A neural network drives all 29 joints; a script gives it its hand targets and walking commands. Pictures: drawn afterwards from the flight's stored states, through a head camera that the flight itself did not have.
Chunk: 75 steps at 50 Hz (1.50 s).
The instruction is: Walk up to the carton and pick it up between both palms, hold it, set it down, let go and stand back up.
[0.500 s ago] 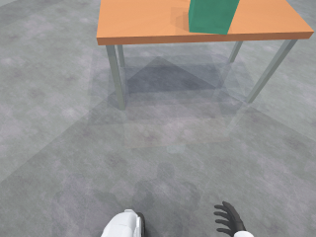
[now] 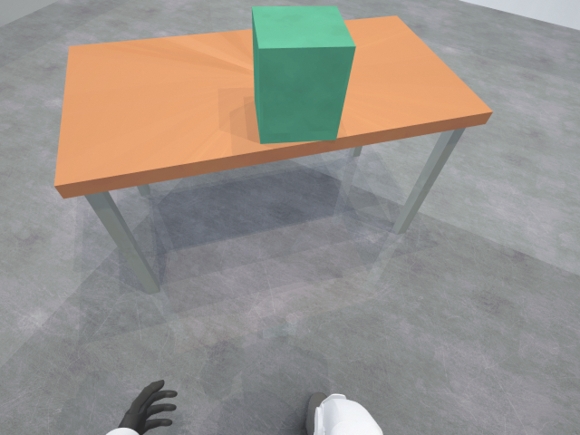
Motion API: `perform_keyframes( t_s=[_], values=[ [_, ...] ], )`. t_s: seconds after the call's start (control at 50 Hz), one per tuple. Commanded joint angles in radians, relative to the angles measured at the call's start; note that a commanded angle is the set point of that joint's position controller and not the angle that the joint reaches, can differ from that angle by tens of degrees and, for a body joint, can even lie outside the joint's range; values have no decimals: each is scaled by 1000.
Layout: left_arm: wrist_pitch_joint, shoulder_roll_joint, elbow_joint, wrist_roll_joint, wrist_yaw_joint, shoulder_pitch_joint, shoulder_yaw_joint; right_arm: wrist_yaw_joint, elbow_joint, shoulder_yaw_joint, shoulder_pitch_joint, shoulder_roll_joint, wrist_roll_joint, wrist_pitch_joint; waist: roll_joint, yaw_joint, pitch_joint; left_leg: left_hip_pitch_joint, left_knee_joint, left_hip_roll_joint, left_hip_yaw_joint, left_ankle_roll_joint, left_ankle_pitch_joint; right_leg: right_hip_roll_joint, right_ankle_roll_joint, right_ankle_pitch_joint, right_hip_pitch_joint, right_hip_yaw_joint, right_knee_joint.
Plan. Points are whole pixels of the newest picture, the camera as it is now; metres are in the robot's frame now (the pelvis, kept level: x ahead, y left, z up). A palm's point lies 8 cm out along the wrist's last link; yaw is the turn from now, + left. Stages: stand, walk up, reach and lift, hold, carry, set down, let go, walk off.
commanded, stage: walk up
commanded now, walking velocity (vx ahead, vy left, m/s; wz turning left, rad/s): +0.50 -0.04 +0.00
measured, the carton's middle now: (296, 77) +0.84 -0.09 +0.00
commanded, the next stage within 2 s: none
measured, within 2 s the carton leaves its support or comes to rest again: neither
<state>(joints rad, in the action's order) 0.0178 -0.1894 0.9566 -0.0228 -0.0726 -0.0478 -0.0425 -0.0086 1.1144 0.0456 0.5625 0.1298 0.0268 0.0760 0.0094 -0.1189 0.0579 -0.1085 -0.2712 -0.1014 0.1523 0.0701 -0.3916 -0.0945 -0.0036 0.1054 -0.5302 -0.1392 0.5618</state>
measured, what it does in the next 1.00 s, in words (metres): walks ahead: right foot, then left foot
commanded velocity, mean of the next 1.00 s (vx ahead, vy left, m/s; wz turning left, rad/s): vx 0.29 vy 0.03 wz -0.01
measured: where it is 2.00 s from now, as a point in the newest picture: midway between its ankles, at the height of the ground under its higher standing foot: (284, 384)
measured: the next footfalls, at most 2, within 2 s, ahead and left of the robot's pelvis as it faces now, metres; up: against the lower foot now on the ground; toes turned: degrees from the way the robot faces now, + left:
right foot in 0.04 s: +0.19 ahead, -0.14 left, +0.00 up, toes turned -10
left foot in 0.52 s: +0.41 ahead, +0.12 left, +0.00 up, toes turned +8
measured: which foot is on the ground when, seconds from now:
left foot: down 0.00-0.04, up 0.06-0.50, down 0.52-1.00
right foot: up 0.00-0.02, down 0.04-0.52, up 0.54-0.92, down 0.94-1.00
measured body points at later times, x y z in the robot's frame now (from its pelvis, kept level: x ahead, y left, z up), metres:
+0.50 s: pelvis +0.25 -0.01 +0.00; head +0.28 +0.00 +0.45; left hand +0.15 +0.21 -0.15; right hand +0.39 -0.23 -0.13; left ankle +0.37 +0.12 -0.72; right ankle +0.15 -0.13 -0.73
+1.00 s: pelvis +0.36 -0.04 +0.01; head +0.37 -0.06 +0.46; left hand +0.44 +0.19 -0.13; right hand +0.31 -0.26 -0.16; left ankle +0.37 +0.11 -0.73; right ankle +0.41 -0.15 -0.73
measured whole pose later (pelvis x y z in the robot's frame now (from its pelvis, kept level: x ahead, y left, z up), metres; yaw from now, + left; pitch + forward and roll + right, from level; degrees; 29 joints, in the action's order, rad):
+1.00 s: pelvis +0.36 -0.04 +0.01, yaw -1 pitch -2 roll +2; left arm 0.03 -0.15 1.04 -0.01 0.02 -0.18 -0.04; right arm -0.02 1.14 0.03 0.35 0.18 0.01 -0.01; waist -0.02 -0.03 0.04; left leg 0.19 -0.47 -0.09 0.16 0.02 -0.27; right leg -0.07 0.01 0.18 -0.28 -0.11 0.50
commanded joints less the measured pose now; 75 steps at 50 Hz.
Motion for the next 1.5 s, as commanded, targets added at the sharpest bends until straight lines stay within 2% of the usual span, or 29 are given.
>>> perform_keyframes(
  t_s=[0.0,0.02,0.04,0.06,0.1,0.16,0.2,0.38,0.44,0.48,0.5,0.52,0.54,0.56,0.6,0.7,0.8,0.84,0.88,0.92,0.94,0.96,1.04,1.2,1.32,1.4,1.44,1.46,1.48],
  values=[
    [58,-90,-19,-16,29,-161,-40,-2,-19,31,12,186,-20,10,-136,162,-73,188,-279,-139,22,-137,715,75,39,28,411,-74,-95],
    [72,-165,42,-20,40,-351,-67,3,-31,24,39,159,-21,10,18,222,-212,365,-526,-98,19,-123,476,-21,55,96,696,29,-44],
    [76,-302,62,-23,46,-486,-105,7,-77,-6,79,61,-39,14,329,257,-378,689,-911,23,-13,-73,-100,-373,176,202,942,520,-170],
    [70,-316,81,15,50,-520,-107,2,-93,13,4,105,-47,13,228,278,-444,701,-1041,35,-153,-102,-118,-421,190,246,881,688,-296],
    [75,-232,61,3,53,-364,-79,-2,-74,23,-105,111,-33,8,-47,210,-147,754,-1095,-43,-178,-102,59,-423,115,37,606,528,-282],
    [85,-85,46,-3,57,-250,-37,12,-52,19,-57,39,-2,-24,108,106,-73,608,-947,-73,-160,-81,141,-274,55,-160,362,235,-289],
    [92,-62,52,-1,62,-285,-31,24,-56,21,-86,36,4,-44,145,106,-67,599,-886,-56,-131,-68,158,-226,59,-207,352,171,-301],
    [84,-117,62,1,83,-384,-35,60,-160,4,-427,70,-1,-65,144,153,64,615,-420,-18,-17,-41,306,-215,98,-416,401,58,-323],
    [68,-93,108,12,84,-408,-36,55,-184,3,-457,78,-11,-38,240,127,44,449,-301,23,-7,-66,308,-126,74,-228,387,11,-265],
    [55,-79,114,10,87,-421,-27,39,-115,29,-296,151,-7,-10,66,65,-43,213,-230,60,26,-75,400,-93,53,-195,357,-22,-55],
    [54,-63,114,15,85,-451,-19,26,-94,42,-190,207,3,5,-28,42,-110,37,-256,-12,-24,-82,539,-58,32,-28,251,-41,89],
    [52,-7,95,25,90,-501,0,16,-95,64,-98,303,14,14,-308,12,-210,-127,-213,-316,-349,-165,763,14,-17,451,78,-46,383],
    [35,6,106,34,97,-539,-8,10,-82,83,-58,362,-9,-3,-368,11,-311,-128,-85,-448,-554,-268,655,43,-23,563,34,45,576],
    [24,-40,101,23,93,-446,-16,3,-97,64,-136,304,-32,-16,-244,22,-218,28,4,-395,-504,-258,398,-1,-21,485,36,103,635],
    [13,-9,94,10,81,-362,-19,-6,-130,31,-317,209,-19,-22,-160,72,-62,228,78,-310,-341,-212,151,-44,-14,358,18,112,634],
    [-14,16,137,-10,75,-420,-31,-7,-90,17,-265,167,6,-2,-84,112,-44,327,74,-252,-209,-206,369,-37,-40,305,140,61,409],
    [-23,8,93,-13,60,-258,-36,-8,-57,23,-244,191,6,-20,-163,100,-3,380,145,-237,-211,-196,-30,-27,-49,245,131,54,203],
    [-12,26,85,-3,60,-246,-27,-7,-56,17,-266,171,3,-24,-176,120,-14,405,107,-188,-148,-187,56,8,-41,219,227,17,105],
    [7,11,84,1,83,-273,-17,-16,-38,13,-309,161,-7,-36,-142,177,8,391,-55,-112,-69,-154,496,19,-29,-42,348,21,-168],
    [28,-89,86,1,101,-318,-19,-5,-35,-11,-205,96,-23,-45,44,135,-100,421,-149,-63,-44,-80,271,-153,-8,-282,490,172,-222],
    [28,-144,87,15,100,-287,-18,-7,-21,-30,-157,35,-25,-60,199,104,-107,350,-199,-19,-15,-56,41,-236,56,-245,375,237,-259],
    [20,-129,75,20,97,-246,-16,-11,-11,-29,-141,53,-21,-79,215,108,-72,313,-204,-5,-28,-57,4,-235,84,-4,297,266,-313],
    [2,-97,65,27,101,-155,-1,-7,1,-6,-156,115,-5,-81,152,98,10,297,-112,-30,-65,-44,256,-106,38,87,281,169,-339],
    [11,-97,101,21,102,-193,-5,-20,21,-10,-167,95,-15,-69,11,116,-53,267,-82,-40,-63,-22,276,-81,58,-88,363,143,-274],
    [-5,-181,58,18,120,-221,-42,-37,-54,21,-226,146,-25,-80,58,144,-141,350,-311,-22,-26,-30,418,-151,104,-625,388,139,-98],
    [-49,-180,24,-6,130,-153,-56,-30,-99,27,-220,102,-18,-114,172,122,-151,352,-550,35,-42,-48,-76,-224,196,-241,211,194,-195],
    [-69,-155,16,-10,126,-77,-46,-26,-98,12,-172,56,-14,-114,161,73,-108,287,-418,22,-55,-76,11,-148,154,99,88,148,-206],
    [-77,-121,15,-5,119,-55,-36,-24,-93,12,-122,78,-8,-103,112,39,-87,226,-255,-2,-66,-81,93,-79,101,311,17,122,-188],
    [-83,-51,33,7,112,-124,-19,-22,-106,29,-91,162,10,-88,-148,45,-62,220,-1,-178,-314,-101,-85,33,38,422,-63,17,30]
  ],
)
